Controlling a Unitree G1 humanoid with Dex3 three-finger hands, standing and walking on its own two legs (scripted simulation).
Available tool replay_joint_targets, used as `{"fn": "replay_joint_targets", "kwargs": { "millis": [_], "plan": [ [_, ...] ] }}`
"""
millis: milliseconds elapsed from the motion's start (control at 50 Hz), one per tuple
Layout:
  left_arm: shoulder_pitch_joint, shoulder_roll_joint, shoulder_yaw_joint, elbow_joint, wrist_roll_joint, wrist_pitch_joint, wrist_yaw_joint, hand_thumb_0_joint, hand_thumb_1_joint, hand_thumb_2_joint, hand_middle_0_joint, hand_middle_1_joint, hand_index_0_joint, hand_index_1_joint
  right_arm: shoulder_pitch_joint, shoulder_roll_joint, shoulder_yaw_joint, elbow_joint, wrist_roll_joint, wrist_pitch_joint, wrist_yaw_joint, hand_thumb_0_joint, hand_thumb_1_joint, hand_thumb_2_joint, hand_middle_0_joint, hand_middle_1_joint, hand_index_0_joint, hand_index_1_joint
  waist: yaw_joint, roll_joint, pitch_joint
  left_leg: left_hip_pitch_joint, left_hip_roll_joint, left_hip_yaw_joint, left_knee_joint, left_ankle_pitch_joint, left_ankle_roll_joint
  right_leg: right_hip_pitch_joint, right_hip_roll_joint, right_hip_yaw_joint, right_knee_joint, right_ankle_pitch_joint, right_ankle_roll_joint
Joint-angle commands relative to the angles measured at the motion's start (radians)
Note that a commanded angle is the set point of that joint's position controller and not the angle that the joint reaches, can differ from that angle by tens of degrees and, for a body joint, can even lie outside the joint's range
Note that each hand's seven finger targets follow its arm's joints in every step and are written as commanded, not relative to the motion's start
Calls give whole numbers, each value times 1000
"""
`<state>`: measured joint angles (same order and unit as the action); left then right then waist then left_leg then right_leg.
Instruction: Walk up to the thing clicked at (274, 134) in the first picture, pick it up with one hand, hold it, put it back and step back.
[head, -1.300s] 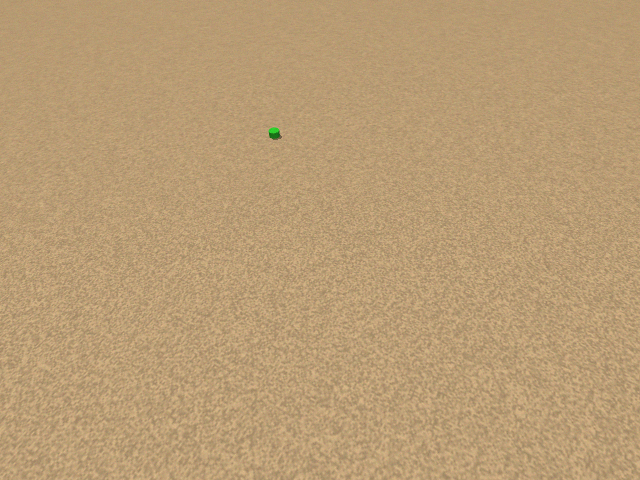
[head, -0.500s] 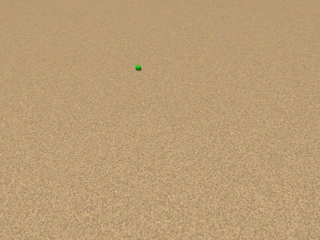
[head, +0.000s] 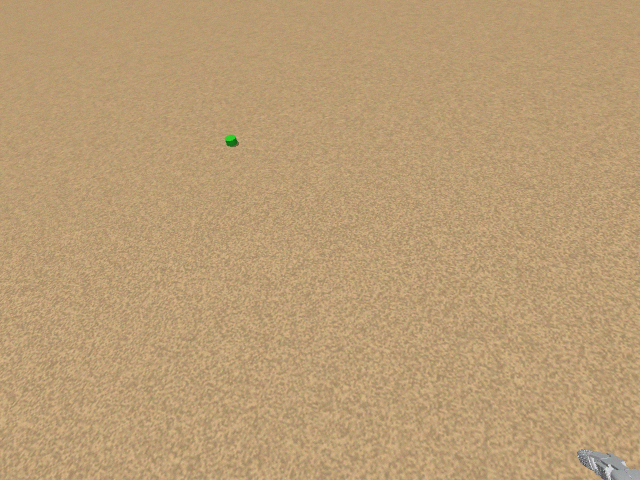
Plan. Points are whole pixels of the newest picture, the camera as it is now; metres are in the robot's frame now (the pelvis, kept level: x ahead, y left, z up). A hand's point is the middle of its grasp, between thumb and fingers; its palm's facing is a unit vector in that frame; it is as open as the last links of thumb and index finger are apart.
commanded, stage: walk up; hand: left
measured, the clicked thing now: (231, 140) +1.93 +0.61 -0.75
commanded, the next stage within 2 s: none
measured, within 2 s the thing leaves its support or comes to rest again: neither
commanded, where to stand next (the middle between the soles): +1.59 +0.93 m, yaw -75 degrees
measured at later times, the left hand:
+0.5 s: hand (164, 312) +0.45 +0.34 -0.13, palm faces -0.37 -0.79 -0.50, open 7.4 cm
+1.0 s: hand (147, 209) +0.77 +0.49 -0.17, palm faces -0.49 -0.65 -0.58, open 7.4 cm
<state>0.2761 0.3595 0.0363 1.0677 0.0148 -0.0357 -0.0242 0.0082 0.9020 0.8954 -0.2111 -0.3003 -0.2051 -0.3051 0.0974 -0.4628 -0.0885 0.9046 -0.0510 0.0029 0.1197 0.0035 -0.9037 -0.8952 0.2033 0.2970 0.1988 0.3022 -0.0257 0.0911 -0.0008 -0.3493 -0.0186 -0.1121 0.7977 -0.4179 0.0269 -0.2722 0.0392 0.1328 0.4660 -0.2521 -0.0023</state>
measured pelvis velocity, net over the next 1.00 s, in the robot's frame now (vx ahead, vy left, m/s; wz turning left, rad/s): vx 0.51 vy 0.25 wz -0.61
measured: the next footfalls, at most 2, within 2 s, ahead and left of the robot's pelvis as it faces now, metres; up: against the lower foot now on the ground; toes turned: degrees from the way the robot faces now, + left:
left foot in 0.10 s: +0.07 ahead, +0.18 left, +0.00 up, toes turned -8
right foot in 0.50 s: +0.33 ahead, -0.06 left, +0.00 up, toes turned -30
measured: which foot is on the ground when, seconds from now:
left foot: up 0.00-0.08, down 0.10-0.52, up 0.54-0.84, down 0.86-1.00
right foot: down 0.00-0.14, up 0.16-0.48, down 0.50-0.88, up 0.90-1.00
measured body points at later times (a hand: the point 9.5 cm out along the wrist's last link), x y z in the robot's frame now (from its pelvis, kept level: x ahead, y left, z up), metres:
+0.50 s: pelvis +0.21 +0.11 -0.03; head +0.21 +0.08 +0.42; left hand +0.46 +0.38 -0.10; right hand +0.10 -0.22 -0.15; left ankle +0.04 +0.19 -0.73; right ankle +0.30 -0.04 -0.74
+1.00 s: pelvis +0.51 +0.25 -0.04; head +0.54 +0.24 +0.41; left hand +0.80 +0.52 -0.13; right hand +0.40 -0.08 -0.12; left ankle +0.63 +0.31 -0.74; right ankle +0.39 +0.11 -0.66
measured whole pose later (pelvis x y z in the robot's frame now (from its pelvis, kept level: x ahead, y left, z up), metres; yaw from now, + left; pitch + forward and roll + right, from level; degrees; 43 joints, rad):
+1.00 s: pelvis +0.51 +0.25 -0.04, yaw -35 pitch +0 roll -1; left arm 0.24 0.55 0.08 0.97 0.01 -0.03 0.10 0.01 0.91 0.90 -0.21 -0.30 -0.20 -0.30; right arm 0.22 -0.40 -0.11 0.76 -0.05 0.02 0.12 0.00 -0.91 -0.90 0.20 0.30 0.20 0.30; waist -0.05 -0.01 0.05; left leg -0.51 0.09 0.08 0.86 -0.35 0.00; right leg -0.59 -0.08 0.07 1.31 -0.44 -0.09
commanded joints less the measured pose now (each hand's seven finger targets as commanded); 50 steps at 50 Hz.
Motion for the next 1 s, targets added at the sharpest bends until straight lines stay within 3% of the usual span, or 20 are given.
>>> {"fn": "replay_joint_targets", "kwargs": {
  "millis": [0, 60, 100, 120, 160, 240, 380, 460, 480, 500, 520, 540, 660, 780, 840, 860, 880, 900, 920, 980],
  "plan": [
    [-11, 376, 90, -130, 2, -57, 37, 0, 900, 900, -200, -300, -200, -300, -85, -141, -33, -158, -3, -33, 13, 0, -900, -900, 200, 300, 200, 300, 28, -257, -70, -192, 49, -56, -144, -94, -13, 217, -286, 433, -221, -303, -220],
    [-7, 380, 88, -150, -6, -53, 33, 0, 900, 900, -200, -300, -200, -300, -67, -163, -50, -157, -12, -37, 11, 0, -900, -900, 200, 300, 200, 300, 17, -224, -72, -51, 27, 10, -297, -51, -7, 145, -229, 322, -128, -160, -190],
    [-129, 319, 64, -206, -8, -40, 32, 0, 900, 900, -200, -300, -200, -300, 170, -220, -89, -88, -17, -45, -4, 0, -900, -900, 200, 300, 200, 300, -142, -18, -104, 562, 34, 26, -551, 87, 16, -372, -46, 46, 154, -204, -51],
    [-153, 223, 38, -236, -9, -44, 42, 0, 900, 900, -200, -300, -200, -300, 267, -315, -119, -75, -25, -42, -19, 0, -900, -900, 200, 300, 200, 300, -194, 287, -132, 724, 305, -327, -614, -106, 65, -669, 78, -94, 481, -447, -34],
    [-199, 318, 34, -244, -11, -43, 57, 0, 900, 900, -200, -300, -200, -300, 96, -342, -108, -139, 7, -41, -17, 0, -900, -900, 200, 300, 200, 300, -120, 95, 2, 444, 456, -455, -705, -313, 200, -669, -127, -120, 598, -240, -21],
    [-47, 351, 57, -146, -30, -39, 9, 0, 900, 900, -200, -300, -200, -300, 38, -200, -78, -174, 4, -55, -29, 0, -900, -900, 200, 300, 200, 300, -48, -26, 9, 457, 242, -44, -611, -9, 65, -492, -182, -152, 494, -59, -5],
    [-191, 297, 55, -226, -39, -31, 3, 0, 900, 900, -200, -300, -200, -300, 44, -188, -72, -232, -7, -26, -11, 0, -900, -900, 200, 300, 200, 300, -72, 18, 138, 238, 183, 155, -606, 242, 28, -267, -143, -291, 206, 116, -13],
    [225, 347, 98, -129, -48, -15, 34, 0, 900, 900, -200, -300, -200, -300, -37, -199, -88, -296, -7, -31, -36, 0, -900, -900, 200, 300, 200, 300, 162, -77, -63, -77, 105, 265, -37, 868, -78, 397, -55, -376, 149, 96, -81],
    [420, 401, 129, -91, -35, -13, 57, 0, 900, 900, -200, -300, -200, -300, -7, -186, -81, -306, -13, -31, -37, 0, -900, -900, 200, 300, 200, 300, 255, -206, -175, -224, 29, 266, 302, 694, -117, 647, -91, -301, 71, 16, -125],
    [480, 456, 161, -97, -20, -8, 84, 0, 900, 900, -200, -300, -200, -300, 40, -133, -54, -321, -5, -30, -33, 0, -900, -900, 200, 300, 200, 300, 262, -420, -197, -551, -71, 177, 567, -142, -130, 823, -396, 199, 60, -89, -254],
    [353, 497, 156, -168, -10, -15, 110, 0, 900, 900, -200, -300, -200, -300, 90, -212, -62, -342, 6, -19, -35, 0, -900, -900, 200, 300, 200, 300, 181, -327, -291, -618, 1, -103, 718, -214, -141, 768, -596, 680, -69, -316, -386],
    [193, 510, 153, -218, -20, -23, 135, 0, 900, 900, -200, -300, -200, -300, 54, -258, -76, -333, 6, -12, -47, 0, -900, -900, 200, 300, 200, 300, 147, -219, -238, -629, 71, -166, 813, -211, -148, 596, -654, 763, -189, -586, -435],
    [-183, 442, 107, -292, -8, -104, 121, 0, 900, 900, -200, -300, -200, -300, 118, -200, -68, -269, -11, 14, 27, 0, -900, -900, 200, 300, 200, 300, -89, -121, 94, -148, 172, -15, 295, 133, -4, -285, -303, 20, -205, -253, -164],
    [-143, 467, 113, -248, 7, -100, 100, 0, 900, 900, -200, -300, -200, -300, 164, -169, -87, -239, 3, 34, 55, 0, -900, -900, 200, 300, 200, 300, -93, -247, 5, 158, 113, 187, 42, 338, -55, -444, -200, -140, -112, -318, -126],
    [-189, 427, 105, -257, 31, -68, 110, 0, 900, 900, -200, -300, -200, -300, 354, -215, -119, -191, -10, 38, 27, 0, -900, -900, 200, 300, 200, 300, -205, -123, -59, 349, 87, 154, -8, 125, -39, -542, -156, -153, 247, -369, -95],
    [-154, 330, 76, -262, 35, -56, 116, 0, 900, 900, -200, -300, -200, -300, 460, -286, -142, -170, -23, 23, 8, 0, -900, -900, 200, 300, 200, 300, -262, 151, -72, 382, 178, -76, -242, -201, -6, -627, -47, -204, 656, -329, -74],
    [-98, 259, 49, -248, 19, -45, 120, 0, 900, 900, -200, -300, -200, -300, 375, -329, -147, -191, -12, 7, -15, 0, -900, -900, 200, 300, 200, 300, -199, 297, 11, 237, 329, -371, -530, -370, -24, -685, 8, -138, 895, -363, -74],
    [17, 236, 43, -242, 7, -36, 138, 0, 900, 900, -200, -300, -200, -300, 213, -404, -160, -228, 0, -11, -36, 0, -900, -900, 200, 300, 200, 300, -76, 328, -10, 203, 455, -580, -644, -401, 65, -705, -56, -54, 991, -281, -107],
    [26, 276, 39, -213, 3, -41, 144, 0, 900, 900, -200, -300, -200, -300, 110, -401, -163, -251, 9, -10, -38, 0, -900, -900, 200, 300, 200, 300, -45, 282, 2, 94, 459, -602, -693, -494, 86, -645, -124, -20, 1022, -225, -117],
    [80, 377, 83, -112, -35, -32, 117, 0, 900, 900, -200, -300, -200, -300, 44, -250, -115, -263, -14, -19, -47, 0, -900, -900, 200, 300, 200, 300, -8, 200, -3, 88, 270, -180, -532, -155, 6, -501, -158, -64, 807, -57, -62]
  ]
}}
